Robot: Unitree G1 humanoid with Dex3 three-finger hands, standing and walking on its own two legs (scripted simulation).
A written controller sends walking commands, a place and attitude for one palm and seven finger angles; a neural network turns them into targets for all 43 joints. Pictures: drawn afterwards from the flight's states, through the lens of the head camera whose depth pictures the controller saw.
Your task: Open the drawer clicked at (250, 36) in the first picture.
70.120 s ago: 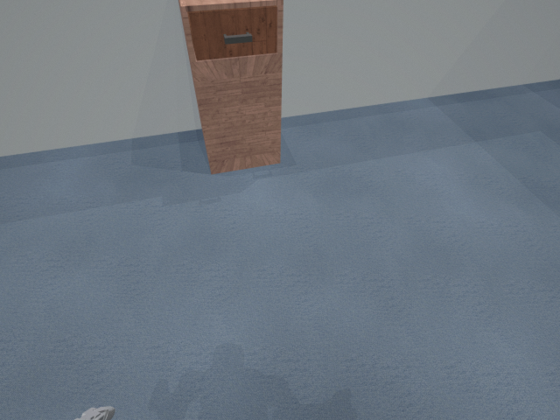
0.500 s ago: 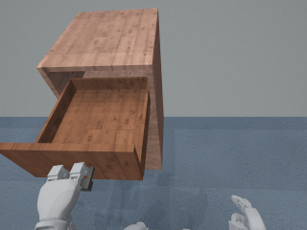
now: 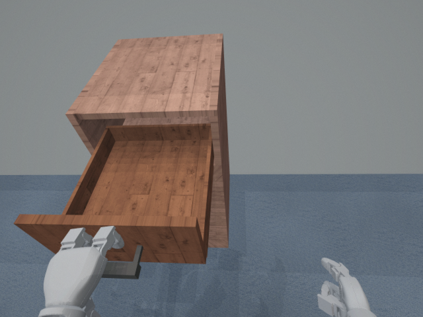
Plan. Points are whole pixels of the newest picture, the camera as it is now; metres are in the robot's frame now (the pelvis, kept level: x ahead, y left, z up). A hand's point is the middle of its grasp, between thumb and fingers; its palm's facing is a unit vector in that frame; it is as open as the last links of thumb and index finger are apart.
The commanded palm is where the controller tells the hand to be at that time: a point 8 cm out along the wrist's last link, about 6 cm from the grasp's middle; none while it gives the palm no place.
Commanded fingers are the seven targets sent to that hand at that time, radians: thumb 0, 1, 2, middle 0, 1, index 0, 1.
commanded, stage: lift the hand off the handle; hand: left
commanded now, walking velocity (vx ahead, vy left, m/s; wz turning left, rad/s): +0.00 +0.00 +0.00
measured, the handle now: (114, 259) +0.23 +0.23 -0.02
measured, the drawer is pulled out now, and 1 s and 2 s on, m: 0.30 0.30 0.30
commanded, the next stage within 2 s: draw the hand back to the body in 0.76 s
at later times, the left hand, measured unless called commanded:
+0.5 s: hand (75, 250) +0.20 +0.24 +0.10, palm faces +0.11 -0.14 -0.99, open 13.6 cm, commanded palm +0.17 +0.23 +0.16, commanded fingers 0.00 -0.50 0.30 -0.30 -1.20 -0.30 -1.20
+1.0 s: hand (67, 251) +0.19 +0.23 +0.12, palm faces +0.05 -0.15 -0.99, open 13.8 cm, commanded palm +0.16 +0.24 +0.18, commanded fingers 0.00 -0.50 0.30 -0.30 -1.20 -0.30 -1.20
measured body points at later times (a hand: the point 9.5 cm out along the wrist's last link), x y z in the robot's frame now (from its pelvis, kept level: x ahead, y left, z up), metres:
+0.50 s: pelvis +0.01 +0.02 +0.02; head +0.01 -0.02 +0.47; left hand +0.19 +0.24 +0.15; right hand +0.23 -0.18 -0.07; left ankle +0.01 +0.09 -0.70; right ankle -0.01 -0.06 -0.70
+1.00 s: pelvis +0.01 +0.02 +0.03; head +0.00 -0.02 +0.48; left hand +0.18 +0.24 +0.17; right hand +0.23 -0.17 -0.06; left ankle +0.01 +0.09 -0.70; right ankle -0.01 -0.06 -0.70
